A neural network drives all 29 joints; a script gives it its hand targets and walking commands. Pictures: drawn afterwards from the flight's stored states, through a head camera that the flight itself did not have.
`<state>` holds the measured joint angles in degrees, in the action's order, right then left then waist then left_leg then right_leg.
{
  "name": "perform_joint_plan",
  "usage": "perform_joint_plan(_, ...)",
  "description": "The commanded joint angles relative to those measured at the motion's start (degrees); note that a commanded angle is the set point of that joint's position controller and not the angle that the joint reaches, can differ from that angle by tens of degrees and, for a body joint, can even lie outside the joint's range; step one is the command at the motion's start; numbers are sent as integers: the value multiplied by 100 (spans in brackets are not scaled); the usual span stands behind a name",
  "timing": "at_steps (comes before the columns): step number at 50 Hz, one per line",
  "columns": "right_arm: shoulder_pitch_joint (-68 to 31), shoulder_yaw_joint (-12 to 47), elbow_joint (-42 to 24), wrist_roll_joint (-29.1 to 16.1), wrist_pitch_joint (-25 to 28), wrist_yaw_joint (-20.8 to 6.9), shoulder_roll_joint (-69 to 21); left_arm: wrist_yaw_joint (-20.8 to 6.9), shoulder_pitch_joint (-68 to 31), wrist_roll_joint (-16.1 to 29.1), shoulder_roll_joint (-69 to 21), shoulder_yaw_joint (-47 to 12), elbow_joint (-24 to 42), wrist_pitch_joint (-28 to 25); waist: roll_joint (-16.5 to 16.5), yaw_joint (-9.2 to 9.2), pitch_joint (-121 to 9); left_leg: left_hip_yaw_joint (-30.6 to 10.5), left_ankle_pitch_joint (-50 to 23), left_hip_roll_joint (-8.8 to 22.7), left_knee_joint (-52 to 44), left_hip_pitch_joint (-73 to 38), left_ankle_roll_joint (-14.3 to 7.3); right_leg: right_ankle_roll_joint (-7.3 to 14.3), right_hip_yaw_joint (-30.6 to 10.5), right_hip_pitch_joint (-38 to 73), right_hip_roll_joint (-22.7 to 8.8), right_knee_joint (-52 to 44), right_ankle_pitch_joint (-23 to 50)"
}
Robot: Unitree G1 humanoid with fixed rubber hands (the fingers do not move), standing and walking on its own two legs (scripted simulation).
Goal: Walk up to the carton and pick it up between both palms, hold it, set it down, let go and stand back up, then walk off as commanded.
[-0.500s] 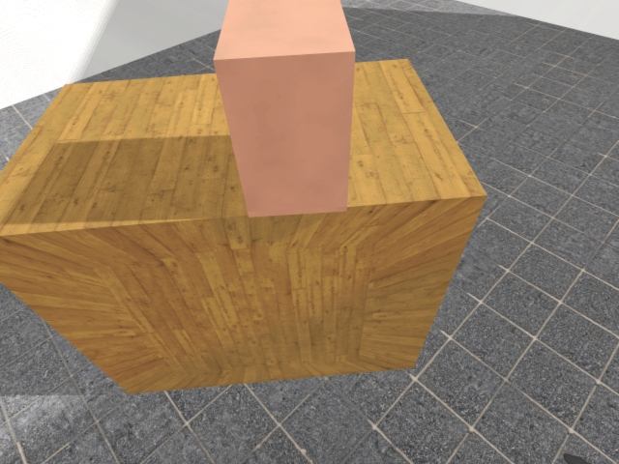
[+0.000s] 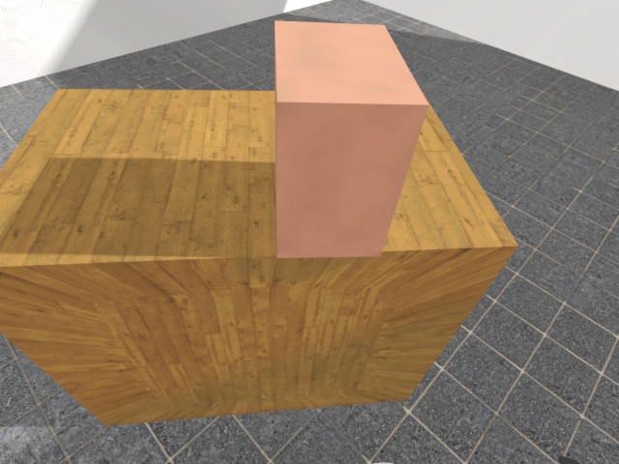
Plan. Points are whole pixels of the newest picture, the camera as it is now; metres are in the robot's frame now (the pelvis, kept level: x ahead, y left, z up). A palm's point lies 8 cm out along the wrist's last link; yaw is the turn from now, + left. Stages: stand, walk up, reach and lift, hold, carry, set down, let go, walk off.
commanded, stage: walk up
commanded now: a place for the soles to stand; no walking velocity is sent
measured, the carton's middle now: (329, 143) +0.56 -0.04 +0.13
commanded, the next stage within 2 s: none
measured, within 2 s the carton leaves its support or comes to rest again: neither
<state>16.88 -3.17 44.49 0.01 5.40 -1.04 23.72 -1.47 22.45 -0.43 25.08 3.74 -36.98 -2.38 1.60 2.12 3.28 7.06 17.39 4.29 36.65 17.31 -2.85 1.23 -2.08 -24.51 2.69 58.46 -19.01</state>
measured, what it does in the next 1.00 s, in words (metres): steps on the spot: right foot, then left foot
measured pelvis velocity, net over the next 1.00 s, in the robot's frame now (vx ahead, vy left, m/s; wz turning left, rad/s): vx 0.06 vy -0.02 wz -0.10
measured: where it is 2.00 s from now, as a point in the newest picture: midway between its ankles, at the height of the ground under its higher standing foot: outside the picture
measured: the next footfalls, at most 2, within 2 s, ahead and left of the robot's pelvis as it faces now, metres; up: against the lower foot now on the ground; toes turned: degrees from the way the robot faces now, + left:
right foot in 0.30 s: +0.11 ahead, -0.16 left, +0.00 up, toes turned -3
left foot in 0.60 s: +0.15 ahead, +0.08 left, +0.00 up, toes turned +0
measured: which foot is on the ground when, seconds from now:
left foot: down 0.00-0.30, up 0.32-0.58, down 0.60-1.00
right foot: up 0.00-0.28, down 0.30-1.00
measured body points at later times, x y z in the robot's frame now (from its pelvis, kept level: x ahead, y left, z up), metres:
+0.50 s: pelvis +0.04 -0.05 -0.01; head +0.05 -0.06 +0.44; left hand +0.17 +0.27 -0.08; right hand +0.10 -0.37 -0.12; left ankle +0.04 +0.07 -0.71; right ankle +0.10 -0.15 -0.73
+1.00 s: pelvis +0.06 -0.02 -0.01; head +0.09 -0.01 +0.44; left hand +0.20 +0.29 -0.10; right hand +0.12 -0.35 -0.11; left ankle +0.07 +0.07 -0.73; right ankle +0.07 -0.15 -0.73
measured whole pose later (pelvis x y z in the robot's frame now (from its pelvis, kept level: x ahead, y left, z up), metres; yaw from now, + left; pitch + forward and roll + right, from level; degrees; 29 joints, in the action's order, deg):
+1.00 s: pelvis +0.06 -0.02 -0.01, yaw -6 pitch +0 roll -1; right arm 13.8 -3.2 46.1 0.0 2.7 -0.9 23.8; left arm 0.5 17.6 -0.4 24.1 3.5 -37.6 -3.1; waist -0.5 0.2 3.6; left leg 8.4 21.5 4.1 40.8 18.8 -2.1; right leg 0.6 -2.4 -20.6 1.7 38.5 -17.8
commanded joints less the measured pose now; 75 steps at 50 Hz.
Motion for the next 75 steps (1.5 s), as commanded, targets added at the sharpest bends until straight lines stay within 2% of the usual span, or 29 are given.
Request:
perform_joint_plan(1,498,-496,-282,68,65,71,1465,-14,269,3,839,217,-150,-22,-1117,3,-23,-1125,-720,1261,-1901,-1512,-417,-82,-262,-1431,-170,-128,203)
perform_joint_plan(8,752,-506,-420,79,-29,54,1570,-11,-455,-50,689,104,160,-88,-1347,249,-243,-970,-2317,1361,-1198,-2042,-1001,-10,127,-1304,-280,-1205,-241)
perform_joint_plan(10,579,-473,-494,97,-75,65,1626,38,-424,-59,697,105,135,-139,-1027,142,-243,-997,-2876,1598,-904,-1711,-1135,55,383,-910,-344,-1621,-438)
perform_joint_plan(13,7,-353,-620,78,-156,33,1362,138,310,-93,764,181,-185,-260,-833,-380,-571,-362,-2814,1312,136,-593,-727,251,526,922,-142,-2988,698)
perform_joint_plan(14,61,-284,-663,57,-209,27,1198,180,435,-78,956,271,-258,-297,-552,-451,-833,-189,-2163,880,774,-225,-514,237,222,1569,-48,-3227,772)
perform_joint_plan(16,-201,-69,-919,14,-242,30,597,269,453,-120,1598,446,-213,-273,1032,-459,-534,-18,1284,-272,2079,1866,93,1083,-2940,2167,-1743,-3748,1034)
perform_joint_plan(17,-275,-154,-753,-9,-385,99,965,303,278,-104,1804,457,-123,-253,567,-431,-305,-567,1872,-132,2240,1732,168,1225,-3530,1292,-2159,-4167,258)
perform_joint_plan(18,-46,-258,-570,-67,-438,123,1257,294,-85,-41,1729,419,-68,-202,685,-298,37,-705,1950,5,2299,1523,173,1508,-3269,723,-2042,-4195,-771)
perform_joint_plan(19,-70,-277,-511,-57,-434,102,1344,301,-265,-86,1502,354,-11,-174,459,-321,208,-770,1854,-64,2064,1488,187,1310,-3276,708,-1841,-4267,-1159)
perform_joint_plan(22,182,-344,-268,88,-435,9,1156,278,-454,-107,1234,229,-5,-228,421,-201,-195,-764,1161,-6,1547,1025,207,920,-2468,655,-1268,-4053,-1087)
perform_joint_plan(27,-4,-306,-230,96,-382,67,1120,248,-491,-117,1413,274,17,-132,800,-284,-261,-575,1421,-140,617,552,106,1133,-2411,397,-1405,-3812,-875)
perform_joint_plan(30,369,-352,-31,186,-214,90,1076,213,-846,-79,1157,126,27,-65,251,97,-309,-635,354,-121,-991,-1106,-43,630,-1415,-800,-896,-2931,-550)
perform_joint_plan(31,441,-402,-13,253,-175,101,1308,196,-746,-31,808,51,-6,-46,-208,42,-233,-1245,708,336,-1309,-1238,-154,426,-990,-1223,-516,-2375,-848)
perform_joint_plan(32,129,-475,-163,301,-155,134,1604,191,-686,49,633,36,61,-65,-1081,33,-279,-2645,2026,1465,-2215,-1045,-416,131,-244,-1495,11,-1321,-944)
perform_joint_plan(33,-269,-447,-180,291,-142,130,1712,246,-544,-1,809,65,-187,-28,-833,-125,234,-3095,2493,2062,-2561,-173,-543,6,-62,-1236,-114,-992,-873)
perform_joint_plan(39,-608,-309,-234,192,-198,40,1465,153,-144,-41,873,156,-314,-111,-820,-289,-64,-1211,536,1126,-1305,156,-537,82,393,440,-213,-2220,-80)
perform_joint_plan(42,-491,-156,-285,86,-254,25,1050,257,-63,-131,1135,242,-342,-247,-131,-357,-838,-440,-660,517,438,608,-123,387,-1000,1648,-755,-2921,988)
perform_joint_plan(44,-559,-136,-306,51,-314,40,832,308,-272,-71,1523,289,-292,-274,330,-245,-395,-401,1014,-126,665,1052,123,1121,-2725,1216,-1733,-3360,933)
perform_joint_plan(45,-530,-190,-213,64,-347,58,1033,296,-326,-68,1595,283,-285,-256,442,-222,-328,-574,1420,-60,549,709,58,1250,-2692,796,-1791,-3330,567)
perform_joint_plan(47,-386,-202,-156,75,-241,60,1108,267,-754,-72,1310,142,-202,-210,363,-86,-405,-674,581,79,-342,-206,12,821,-1787,205,-1273,-2962,787)
perform_joint_plan(49,-283,-323,-29,167,-94,67,1462,236,-831,3,800,26,-107,-165,-709,-47,-357,-1969,651,1201,-1627,-830,-411,137,-261,-545,-234,-1758,606)
perform_joint_plan(51,-371,-323,-28,143,-97,63,1488,261,-589,-76,788,14,-228,-155,-771,-159,-418,-1995,-664,1682,-1422,-1078,-803,50,144,-476,-316,-1762,-381)
perform_joint_plan(54,-681,-213,-165,43,-167,44,1211,269,-365,-30,1034,46,-303,-300,-317,-227,-1033,-498,-2523,844,-26,-813,-279,305,-329,785,-573,-2314,2175)
perform_joint_plan(56,-641,-211,-222,23,-197,98,1049,285,-432,24,1228,156,-257,-306,-421,-192,-1165,-279,-2102,393,313,-311,-48,618,-880,1194,-863,-2003,3395)
perform_joint_plan(59,-576,-218,-140,46,-238,115,1124,329,-638,7,1163,129,-171,-232,41,-125,-1095,-568,-1266,452,167,-429,-120,771,-1150,713,-958,-2019,2492)
perform_joint_plan(62,-677,-233,-91,90,-214,87,1309,315,-821,-9,883,83,-177,-163,-509,-157,-760,-1125,-527,1078,-852,-387,-409,333,-159,429,-384,-1758,1465)
perform_joint_plan(65,-845,-240,-135,99,-237,58,1259,295,-677,-60,966,76,-267,-177,-537,-168,-986,-924,-767,1130,-542,-564,-518,254,-175,570,-395,-2019,1195)
perform_joint_plan(72,-813,-223,-94,95,-270,53,1065,300,-785,-34,1196,99,-270,-235,-52,-79,-1060,-578,-161,316,-85,-437,-46,734,-1498,619,-1056,-2589,1354)
perform_joint_plan(75,-775,-269,-73,160,-204,47,1242,279,-947,-52,929,43,-239,-177,-382,-92,-791,-1004,-48,980,-963,-684,-382,297,-235,292,-404,-1982,1278)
